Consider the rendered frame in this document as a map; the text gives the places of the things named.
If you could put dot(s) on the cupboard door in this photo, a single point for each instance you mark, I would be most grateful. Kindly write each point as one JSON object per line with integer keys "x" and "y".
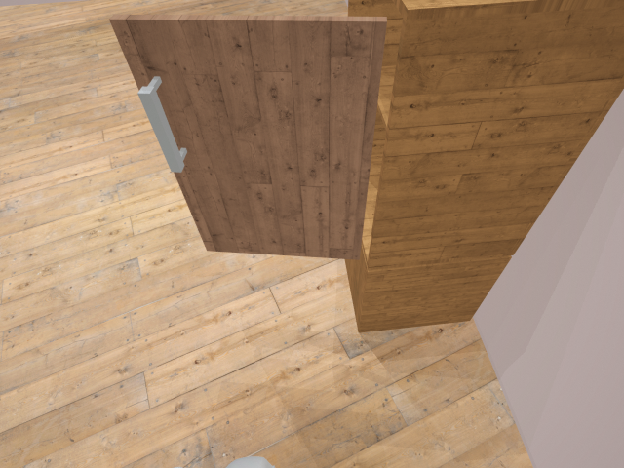
{"x": 277, "y": 114}

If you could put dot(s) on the handle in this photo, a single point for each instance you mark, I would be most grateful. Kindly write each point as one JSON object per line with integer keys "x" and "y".
{"x": 160, "y": 125}

